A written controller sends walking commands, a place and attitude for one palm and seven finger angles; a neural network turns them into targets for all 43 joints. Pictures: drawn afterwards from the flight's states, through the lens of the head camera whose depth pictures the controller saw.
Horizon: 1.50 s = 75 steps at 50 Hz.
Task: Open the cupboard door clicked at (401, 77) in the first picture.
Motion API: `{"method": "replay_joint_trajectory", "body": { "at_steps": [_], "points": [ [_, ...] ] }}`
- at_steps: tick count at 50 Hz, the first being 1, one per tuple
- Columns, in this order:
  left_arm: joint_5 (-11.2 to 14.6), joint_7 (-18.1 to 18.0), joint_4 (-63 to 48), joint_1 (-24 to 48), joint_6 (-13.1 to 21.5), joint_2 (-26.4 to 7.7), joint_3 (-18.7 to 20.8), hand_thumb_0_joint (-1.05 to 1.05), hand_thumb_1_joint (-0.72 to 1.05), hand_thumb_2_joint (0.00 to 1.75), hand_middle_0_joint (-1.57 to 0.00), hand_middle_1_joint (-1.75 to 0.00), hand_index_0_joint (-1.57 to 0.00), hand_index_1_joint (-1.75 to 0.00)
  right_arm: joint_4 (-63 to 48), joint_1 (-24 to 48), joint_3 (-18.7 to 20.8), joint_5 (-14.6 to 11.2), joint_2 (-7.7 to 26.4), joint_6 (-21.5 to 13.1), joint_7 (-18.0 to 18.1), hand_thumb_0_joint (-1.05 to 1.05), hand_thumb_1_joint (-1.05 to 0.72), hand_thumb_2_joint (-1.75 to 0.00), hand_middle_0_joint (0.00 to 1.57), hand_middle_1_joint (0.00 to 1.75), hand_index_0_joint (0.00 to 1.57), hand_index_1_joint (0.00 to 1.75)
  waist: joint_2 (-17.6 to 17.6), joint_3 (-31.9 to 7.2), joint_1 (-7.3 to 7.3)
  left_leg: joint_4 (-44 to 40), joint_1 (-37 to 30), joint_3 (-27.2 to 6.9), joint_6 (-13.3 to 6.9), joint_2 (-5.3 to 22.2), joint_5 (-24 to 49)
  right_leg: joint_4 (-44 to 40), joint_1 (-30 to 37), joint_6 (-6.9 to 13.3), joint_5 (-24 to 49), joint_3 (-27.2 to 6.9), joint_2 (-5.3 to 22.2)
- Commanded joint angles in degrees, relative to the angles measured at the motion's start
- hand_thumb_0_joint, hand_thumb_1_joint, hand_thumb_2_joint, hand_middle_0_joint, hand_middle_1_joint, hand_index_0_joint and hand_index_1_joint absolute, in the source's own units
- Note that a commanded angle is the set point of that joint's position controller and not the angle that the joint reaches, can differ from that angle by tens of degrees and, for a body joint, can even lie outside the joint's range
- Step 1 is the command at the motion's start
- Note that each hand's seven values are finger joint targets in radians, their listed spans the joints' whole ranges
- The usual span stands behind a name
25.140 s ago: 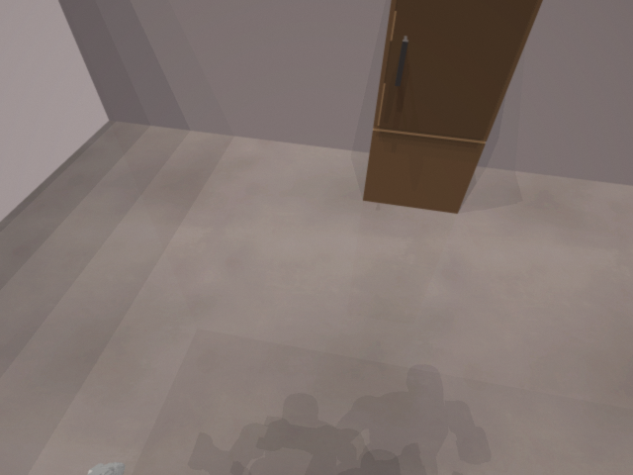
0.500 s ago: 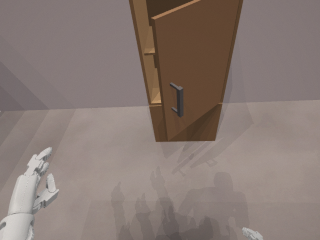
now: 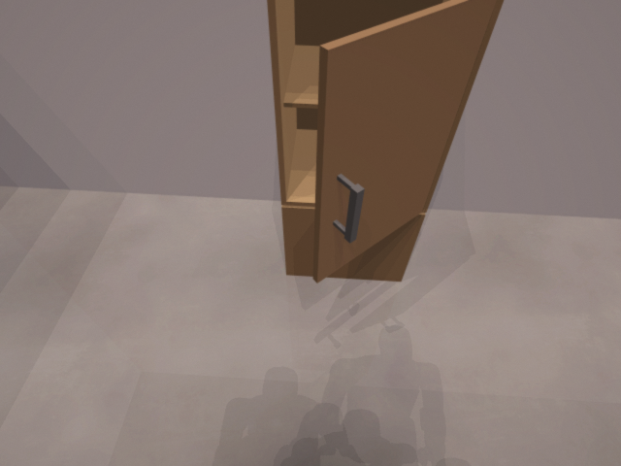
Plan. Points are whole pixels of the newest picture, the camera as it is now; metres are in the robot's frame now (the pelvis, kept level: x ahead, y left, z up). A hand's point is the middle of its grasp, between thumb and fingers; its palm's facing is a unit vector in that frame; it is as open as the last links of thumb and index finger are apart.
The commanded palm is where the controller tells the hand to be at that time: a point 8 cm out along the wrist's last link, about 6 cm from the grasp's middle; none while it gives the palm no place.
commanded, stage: let the arm hang, fingers relaxed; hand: left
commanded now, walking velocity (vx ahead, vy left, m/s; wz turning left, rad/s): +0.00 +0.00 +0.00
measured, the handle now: (346, 209) +0.59 -0.03 -0.08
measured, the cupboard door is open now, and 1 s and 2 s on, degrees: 42 42 42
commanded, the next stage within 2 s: look to check the result in 0.50 s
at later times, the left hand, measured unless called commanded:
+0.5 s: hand out of the picture -0.01 +0.17 -0.18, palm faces +0.04 -0.98 -0.17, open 7.4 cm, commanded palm none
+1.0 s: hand out of the picture -0.02 +0.18 -0.18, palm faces +0.03 -0.99 -0.16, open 7.4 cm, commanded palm none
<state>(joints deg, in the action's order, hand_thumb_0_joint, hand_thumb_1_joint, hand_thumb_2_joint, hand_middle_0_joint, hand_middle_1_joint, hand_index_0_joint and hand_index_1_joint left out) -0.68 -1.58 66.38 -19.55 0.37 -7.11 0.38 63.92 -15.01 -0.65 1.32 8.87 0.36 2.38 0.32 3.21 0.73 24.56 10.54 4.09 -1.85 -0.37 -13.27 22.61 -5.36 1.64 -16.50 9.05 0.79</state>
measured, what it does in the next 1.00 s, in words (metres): stands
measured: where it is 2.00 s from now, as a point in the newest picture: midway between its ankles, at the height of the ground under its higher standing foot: outside the picture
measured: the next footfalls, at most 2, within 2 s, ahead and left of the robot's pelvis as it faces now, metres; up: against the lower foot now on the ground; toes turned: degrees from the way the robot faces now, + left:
none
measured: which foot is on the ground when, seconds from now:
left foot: down 0.00-1.00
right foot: down 0.00-1.00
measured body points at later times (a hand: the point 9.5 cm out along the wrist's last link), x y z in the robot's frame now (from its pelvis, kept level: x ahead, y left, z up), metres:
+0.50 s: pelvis +0.01 +0.01 +0.00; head +0.02 +0.01 +0.45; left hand -0.01 +0.22 -0.16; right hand -0.02 -0.18 -0.17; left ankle +0.00 +0.10 -0.74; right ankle -0.04 -0.09 -0.74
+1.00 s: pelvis +0.01 +0.03 +0.00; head +0.02 +0.03 +0.45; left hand -0.02 +0.23 -0.16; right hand -0.02 -0.18 -0.16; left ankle +0.00 +0.10 -0.74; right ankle -0.04 -0.09 -0.74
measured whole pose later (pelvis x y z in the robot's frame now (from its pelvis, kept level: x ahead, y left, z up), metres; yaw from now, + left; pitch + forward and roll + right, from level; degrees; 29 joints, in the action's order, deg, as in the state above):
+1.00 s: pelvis +0.01 +0.03 +0.00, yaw -1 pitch -1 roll +0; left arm -0.8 -2.5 67.3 -18.7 0.7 -5.6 0.7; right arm 67.0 -16.9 -1.0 1.4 6.4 -0.8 2.5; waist -0.1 2.6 0.0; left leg 22.7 8.0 6.2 -4.0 -2.4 -13.7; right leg 23.0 -4.4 -0.6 -17.1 7.0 2.9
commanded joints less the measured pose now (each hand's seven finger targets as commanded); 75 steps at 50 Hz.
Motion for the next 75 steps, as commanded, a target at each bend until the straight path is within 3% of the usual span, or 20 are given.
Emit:
{"method": "replay_joint_trajectory", "body": {
  "at_steps": [1, 17, 18, 24, 45, 50, 60, 66, 68, 70, 72, 73, 75],
  "points": [
    [0.36, -0.57, -0.42, -2.73, 0.89, -4.82, 0.51, 0.00, 0.90, 0.90, -0.20, -0.30, -0.20, -0.30, 0.45, -3.95, 0.63, -0.24, 3.83, -1.11, 0.43, 0.00, -0.90, -0.90, 0.20, 0.30, 0.20, 0.30, -2.14, -0.01, -0.85, -4.57, -1.65, -6.09, -0.90, 6.75, 14.38, -3.97, -0.58, 0.62, 13.72, -7.20, 7.32],
    [0.49, -1.03, -0.04, -2.99, 0.60, -4.02, 0.85, 0.00, 0.90, 0.90, -0.20, -0.30, -0.20, -0.30, 3.43, -6.61, 0.33, -0.05, 1.45, -1.28, 0.43, 0.00, -0.90, -0.90, 0.20, 0.30, 0.20, 0.30, -0.05, 2.99, -0.49, -5.63, -0.47, -5.82, -1.10, 6.06, 14.13, -3.66, -0.77, 0.50, 12.00, -7.43, 7.16],
    [0.44, -1.06, -0.12, -3.20, 0.68, -4.19, 0.89, 0.00, 0.90, 0.90, -0.20, -0.30, -0.20, -0.30, 3.37, -6.80, 0.33, -0.20, 1.51, -1.27, 0.41, 0.00, -0.90, -0.90, 0.20, 0.30, 0.20, 0.30, -1.23, 2.40, -0.45, -5.43, -0.72, -5.78, -1.17, 6.14, 14.32, -3.65, -0.49, 0.44, 12.18, -7.17, 7.05],
    [0.39, -1.10, -0.06, -3.56, 0.68, -3.76, 0.87, 0.00, 0.90, 0.90, -0.20, -0.30, -0.20, -0.30, 3.42, -7.12, 0.51, -0.13, 1.41, -1.37, 0.49, 0.00, -0.90, -0.90, 0.20, 0.30, 0.20, 0.30, 0.02, 2.16, -0.78, -5.34, -1.82, -5.66, -1.29, 6.12, 15.10, -3.54, -1.09, 0.38, 12.11, -7.29, 7.14],
    [0.24, -0.99, 0.46, -4.46, 0.47, -3.06, 0.80, 0.00, 0.90, 0.90, -0.20, -0.30, -0.20, -0.30, 2.87, -7.47, 0.49, -0.19, 2.25, -1.53, 0.65, 0.00, -0.90, -0.90, 0.20, 0.30, 0.20, 0.30, -0.54, 2.21, -1.19, -6.05, -2.40, -6.23, -1.57, 6.23, 13.83, -3.32, -2.33, -0.04, 9.40, -7.38, 6.76],
    [0.22, -0.96, 0.40, -3.99, 0.30, -3.31, 0.77, 0.00, 0.90, 0.90, -0.20, -0.30, -0.20, -0.30, 2.93, -7.46, 0.45, -0.19, 2.16, -1.43, 0.57, 0.00, -0.90, -0.90, 0.20, 0.30, 0.20, 0.30, -0.93, 3.71, -1.16, -6.61, -1.23, -6.52, -1.53, 6.13, 12.01, -3.34, -2.74, -0.09, 8.26, -7.28, 6.76],
    [0.20, -0.92, -0.05, -3.16, 0.11, -3.49, 1.02, 0.00, 0.90, 0.90, -0.20, -0.30, -0.20, -0.30, 2.94, -7.92, 0.58, -0.11, 2.54, -1.64, 0.64, 0.00, -0.90, -0.90, 0.20, 0.30, 0.20, 0.30, -0.28, 2.34, -1.18, -6.80, -2.10, -6.88, -1.52, 6.31, 13.82, -2.19, -2.49, -0.31, 8.31, -7.04, 6.52],
    [-0.19, -0.37, -2.70, -0.51, -1.55, -4.67, 2.93, 0.00, 0.90, 0.90, -0.20, -0.30, -0.20, -0.30, 1.84, -7.58, 2.29, 0.04, 5.19, -0.23, 1.41, 0.00, -0.90, -0.90, 0.20, 0.30, 0.20, 0.30, 2.01, 2.41, -1.80, -4.77, -3.88, -5.84, -2.44, 10.34, 12.63, 3.15, -9.12, -0.31, 6.02, -8.26, 4.72],
    [-0.45, 0.02, -4.58, 0.41, -2.15, -4.90, 3.61, 0.00, 0.90, 0.90, -0.20, -0.30, -0.20, -0.30, 0.28, -7.40, 3.15, 0.06, 6.88, 0.06, 1.64, 0.00, -0.90, -0.90, 0.20, 0.30, 0.20, 0.30, 3.57, 1.96, -1.74, -5.66, -4.14, -8.63, -4.33, 13.74, 10.03, 7.84, -12.42, -0.69, 1.42, -7.79, 3.13],
    [-0.78, 0.50, -6.88, 2.51, -2.93, -4.75, 4.04, 0.00, 0.90, 0.90, -0.20, -0.30, -0.20, -0.30, -1.20, -7.91, 4.01, 0.44, 8.26, 0.07, 1.74, 0.00, -0.90, -0.90, 0.20, 0.30, 0.20, 0.30, 6.28, 1.95, -2.48, -8.29, -3.98, -11.54, -6.99, 18.48, 7.02, 18.11, -17.37, -1.07, -7.22, -7.65, 1.91],
    [-1.00, 0.91, -8.94, 5.00, -3.21, -4.51, 4.52, 0.00, 0.90, 0.90, -0.20, -0.30, -0.20, -0.30, -2.81, -7.01, 4.26, 0.68, 8.86, -0.10, 1.60, 0.00, -0.90, -0.90, 0.20, 0.30, 0.20, 0.30, 6.68, 1.35, -2.58, -9.74, -2.91, -12.94, -9.81, 22.33, 5.90, 28.08, -20.72, -1.05, -13.44, -9.38, 2.38],
    [-0.99, 1.16, -9.43, 5.45, -3.02, -4.15, 4.60, 0.00, 0.90, 0.90, -0.20, -0.30, -0.20, -0.30, -3.78, -5.56, 4.30, 0.66, 8.98, -0.17, 1.40, 0.00, -0.90, -0.90, 0.20, 0.30, 0.20, 0.30, 4.96, 0.58, -2.01, -9.13, -2.04, -11.83, -10.03, 22.67, 5.56, 28.72, -19.86, -1.03, -13.23, -9.76, 2.78],
    [-0.94, 1.53, -10.37, 5.59, -2.94, -3.87, 4.56, 0.00, 0.90, 0.90, -0.20, -0.30, -0.20, -0.30, -5.50, -2.66, 4.82, 0.96, 10.24, -0.20, 1.03, 0.00, -0.90, -0.90, 0.20, 0.30, 0.20, 0.30, 3.72, 0.42, -1.15, -8.08, -0.32, -7.48, -8.60, 21.98, 8.08, 25.76, -17.44, -1.33, -12.03, -8.26, 2.55]
  ]
}}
